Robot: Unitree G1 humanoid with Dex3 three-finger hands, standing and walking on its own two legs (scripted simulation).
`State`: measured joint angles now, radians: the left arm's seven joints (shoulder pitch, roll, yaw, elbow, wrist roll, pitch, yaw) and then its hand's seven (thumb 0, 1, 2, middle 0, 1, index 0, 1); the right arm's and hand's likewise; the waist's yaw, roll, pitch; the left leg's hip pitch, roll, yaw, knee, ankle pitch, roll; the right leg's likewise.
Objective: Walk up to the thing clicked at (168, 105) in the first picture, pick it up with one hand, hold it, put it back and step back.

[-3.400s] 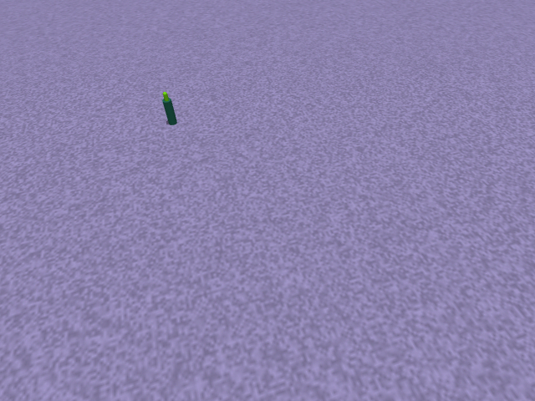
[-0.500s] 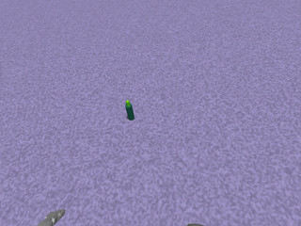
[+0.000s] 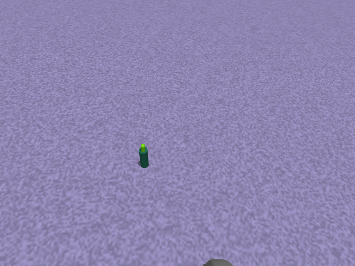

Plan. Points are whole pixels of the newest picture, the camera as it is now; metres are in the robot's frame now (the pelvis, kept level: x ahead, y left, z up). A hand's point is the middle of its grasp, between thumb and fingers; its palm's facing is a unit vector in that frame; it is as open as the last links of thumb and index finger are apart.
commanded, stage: walk up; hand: left
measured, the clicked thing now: (143, 155) +0.84 +0.18 -0.66
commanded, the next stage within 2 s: none
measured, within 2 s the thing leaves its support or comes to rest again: neither
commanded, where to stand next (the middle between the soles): +0.50 -0.04 m, yaw +1 degrees
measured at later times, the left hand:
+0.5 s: hand (97, 217) +0.27 +0.22 -0.12, palm faces -0.02 -0.92 -0.39, open 7.4 cm
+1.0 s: hand (106, 167) +0.43 +0.24 -0.14, palm faces -0.08 -0.93 -0.36, open 7.4 cm
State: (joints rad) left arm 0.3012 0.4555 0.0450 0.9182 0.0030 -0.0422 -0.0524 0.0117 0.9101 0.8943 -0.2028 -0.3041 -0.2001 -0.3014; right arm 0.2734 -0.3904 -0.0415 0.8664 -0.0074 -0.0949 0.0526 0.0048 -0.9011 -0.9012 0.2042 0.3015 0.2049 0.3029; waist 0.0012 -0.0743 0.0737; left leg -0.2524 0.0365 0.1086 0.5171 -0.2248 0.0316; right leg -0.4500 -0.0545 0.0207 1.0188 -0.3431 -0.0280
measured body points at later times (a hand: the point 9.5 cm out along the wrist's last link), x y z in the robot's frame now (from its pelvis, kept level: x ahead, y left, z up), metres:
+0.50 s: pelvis +0.19 -0.05 +0.00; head +0.21 -0.07 +0.45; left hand +0.27 +0.27 -0.09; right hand +0.26 -0.37 -0.13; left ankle +0.24 +0.10 -0.69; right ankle +0.23 -0.16 -0.74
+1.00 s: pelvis +0.36 -0.04 +0.00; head +0.38 -0.04 +0.44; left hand +0.44 +0.28 -0.12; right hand +0.39 -0.37 -0.11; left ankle +0.35 +0.09 -0.73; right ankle +0.47 -0.19 -0.72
